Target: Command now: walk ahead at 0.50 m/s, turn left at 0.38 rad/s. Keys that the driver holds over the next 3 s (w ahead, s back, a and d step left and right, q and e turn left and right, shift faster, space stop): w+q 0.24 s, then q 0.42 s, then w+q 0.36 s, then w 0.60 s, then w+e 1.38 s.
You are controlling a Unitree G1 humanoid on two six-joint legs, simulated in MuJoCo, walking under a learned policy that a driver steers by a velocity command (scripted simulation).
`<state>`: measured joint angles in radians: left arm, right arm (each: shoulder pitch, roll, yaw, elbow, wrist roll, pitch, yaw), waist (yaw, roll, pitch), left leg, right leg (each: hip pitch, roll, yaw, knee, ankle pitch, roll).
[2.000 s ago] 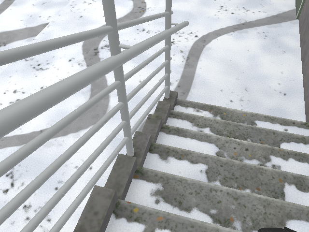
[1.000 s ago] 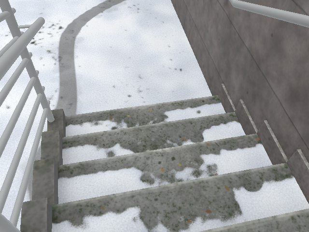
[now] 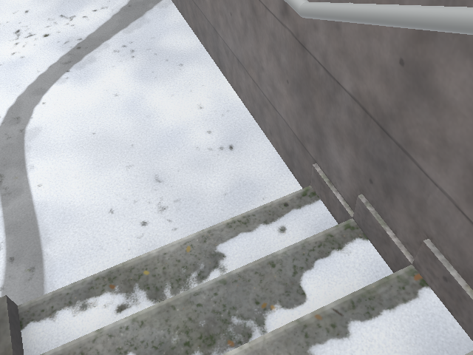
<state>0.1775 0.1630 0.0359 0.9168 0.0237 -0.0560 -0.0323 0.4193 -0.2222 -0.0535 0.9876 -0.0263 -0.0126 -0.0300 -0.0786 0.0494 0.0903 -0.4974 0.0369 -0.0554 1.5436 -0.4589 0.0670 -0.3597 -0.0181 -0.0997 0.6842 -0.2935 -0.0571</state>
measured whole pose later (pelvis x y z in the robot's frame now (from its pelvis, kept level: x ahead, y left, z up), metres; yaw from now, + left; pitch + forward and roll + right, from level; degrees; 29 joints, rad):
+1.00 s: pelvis +0.28 +0.03 -0.14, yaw +35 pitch +0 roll -2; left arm 0.04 0.19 -0.03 0.64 0.05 0.06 0.01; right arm 0.38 -0.22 -0.02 0.77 -0.02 0.03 -0.03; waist -0.10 -0.04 -0.04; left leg -0.37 -0.15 -0.24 0.52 -0.15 0.09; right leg -0.67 0.05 0.07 1.10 -0.27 0.10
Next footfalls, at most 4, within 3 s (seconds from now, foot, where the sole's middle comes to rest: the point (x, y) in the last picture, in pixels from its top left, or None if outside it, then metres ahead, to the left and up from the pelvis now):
0.48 left None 0.34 0.16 -0.91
1.10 right None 0.40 -0.03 -0.91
1.64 left None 0.44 0.30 -0.91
1.98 right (170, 330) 0.67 0.29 -1.06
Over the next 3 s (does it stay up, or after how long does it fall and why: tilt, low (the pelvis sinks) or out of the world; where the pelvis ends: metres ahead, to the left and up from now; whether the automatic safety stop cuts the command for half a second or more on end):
stays up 1.06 0.59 -0.51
